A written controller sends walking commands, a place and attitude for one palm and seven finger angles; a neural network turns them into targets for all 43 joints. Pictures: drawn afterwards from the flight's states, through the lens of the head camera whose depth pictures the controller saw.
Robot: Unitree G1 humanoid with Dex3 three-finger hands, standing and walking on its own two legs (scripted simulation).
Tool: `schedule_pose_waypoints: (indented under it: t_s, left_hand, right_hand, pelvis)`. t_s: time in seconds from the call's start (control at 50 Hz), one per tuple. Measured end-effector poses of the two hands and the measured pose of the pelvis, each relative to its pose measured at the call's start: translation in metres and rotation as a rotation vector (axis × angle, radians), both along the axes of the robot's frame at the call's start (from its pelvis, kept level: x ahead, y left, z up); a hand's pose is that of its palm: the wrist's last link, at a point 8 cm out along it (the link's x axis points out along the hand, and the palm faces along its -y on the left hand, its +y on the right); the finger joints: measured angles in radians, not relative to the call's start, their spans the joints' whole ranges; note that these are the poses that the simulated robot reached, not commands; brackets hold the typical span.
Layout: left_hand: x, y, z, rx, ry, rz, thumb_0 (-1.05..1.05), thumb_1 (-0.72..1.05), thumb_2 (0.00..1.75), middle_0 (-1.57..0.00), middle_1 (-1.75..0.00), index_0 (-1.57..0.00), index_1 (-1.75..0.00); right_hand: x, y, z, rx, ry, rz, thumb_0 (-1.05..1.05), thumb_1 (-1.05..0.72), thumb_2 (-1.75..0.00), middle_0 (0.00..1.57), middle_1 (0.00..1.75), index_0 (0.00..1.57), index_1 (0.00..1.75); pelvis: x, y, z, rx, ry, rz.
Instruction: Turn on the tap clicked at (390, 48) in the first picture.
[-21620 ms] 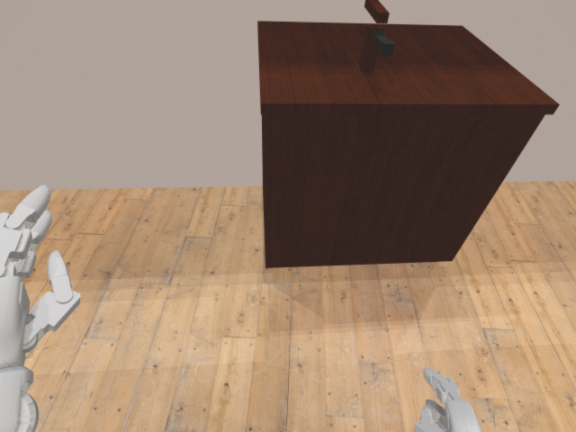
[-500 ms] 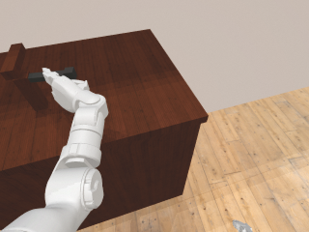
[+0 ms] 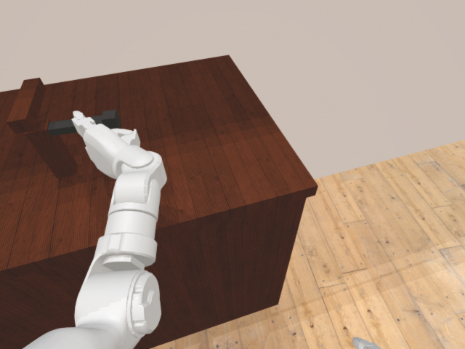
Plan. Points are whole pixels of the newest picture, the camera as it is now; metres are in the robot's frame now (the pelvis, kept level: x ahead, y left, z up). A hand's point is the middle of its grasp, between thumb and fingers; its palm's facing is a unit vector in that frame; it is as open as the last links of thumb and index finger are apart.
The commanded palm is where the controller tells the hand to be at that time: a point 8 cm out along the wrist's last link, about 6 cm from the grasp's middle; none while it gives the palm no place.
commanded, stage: lift the hand up off the lever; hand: left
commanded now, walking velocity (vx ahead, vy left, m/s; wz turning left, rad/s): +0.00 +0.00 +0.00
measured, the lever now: (111, 120) +0.48 +0.25 +0.16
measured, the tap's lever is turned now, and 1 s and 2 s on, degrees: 84 84 84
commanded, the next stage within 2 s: draw the hand back beside the body in 1.94 s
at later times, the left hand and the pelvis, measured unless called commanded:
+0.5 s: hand (127, 131) +0.42 +0.19 +0.19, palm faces +0.81 -0.58 -0.09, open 7.8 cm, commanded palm +0.37 +0.22 +0.20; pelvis -0.01 -0.01 +0.00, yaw +0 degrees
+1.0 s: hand (123, 121) +0.42 +0.20 +0.20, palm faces +0.79 -0.61 -0.05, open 7.8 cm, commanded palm +0.36 +0.22 +0.21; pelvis -0.01 +0.00 +0.01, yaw +0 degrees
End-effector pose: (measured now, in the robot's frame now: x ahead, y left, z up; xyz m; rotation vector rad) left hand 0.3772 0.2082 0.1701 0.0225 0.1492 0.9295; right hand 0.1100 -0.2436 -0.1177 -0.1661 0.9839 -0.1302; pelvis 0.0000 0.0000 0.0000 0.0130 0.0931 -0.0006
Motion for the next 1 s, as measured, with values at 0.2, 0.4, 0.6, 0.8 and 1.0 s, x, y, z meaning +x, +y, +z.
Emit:
schedule_pose_waypoints:
  t_s: [0.2,0.4,0.6,0.8,1.0]
  left_hand:
    - [-0.006,-0.006,0.016,0.016,-0.006,-0.008,0.02,0.90,0.90,-0.15,-0.15,-0.15,-0.15]
    - [-0.012,-0.008,0.022,-0.009,-0.005,0.004,0.02,0.90,0.90,-0.15,-0.15,-0.15,-0.15]
    - [-0.019,0.008,0.030,0.008,-0.016,0.032,0.02,0.90,0.90,-0.15,-0.15,-0.15,-0.15]
    - [-0.013,0.003,0.035,-0.004,-0.022,-0.014,0.02,0.90,0.90,-0.15,-0.15,-0.15,-0.15]
    - [-0.012,0.004,0.040,-0.016,-0.030,-0.008,0.02,0.90,0.90,-0.15,-0.15,-0.15,-0.15]
  right_hand:
    - [0.033,0.010,0.010,0.011,-0.090,0.056,0.01,-0.91,-0.90,0.20,0.30,0.20,0.30]
    - [0.031,0.010,0.009,0.031,-0.092,0.043,0.01,-0.90,-0.90,0.20,0.30,0.20,0.30]
    - [0.011,-0.003,0.008,-0.002,-0.058,0.017,0.01,-0.90,-0.90,0.20,0.30,0.20,0.30]
    - [0.005,-0.004,0.008,-0.010,-0.052,-0.006,0.01,-0.91,-0.90,0.20,0.30,0.20,0.30]
    - [0.018,0.010,0.012,0.017,-0.083,0.010,0.01,-0.91,-0.90,0.20,0.30,0.20,0.30]
  pelvis:
    - [-0.007,-0.003,0.001,0.003,-0.013,0.011]
    - [-0.009,-0.008,0.002,0.007,-0.021,0.005]
    - [-0.015,-0.010,0.003,0.004,-0.035,0.007]
    - [-0.014,-0.005,0.005,0.003,-0.038,0.003]
    - [-0.010,0.001,0.006,0.001,-0.043,-0.008]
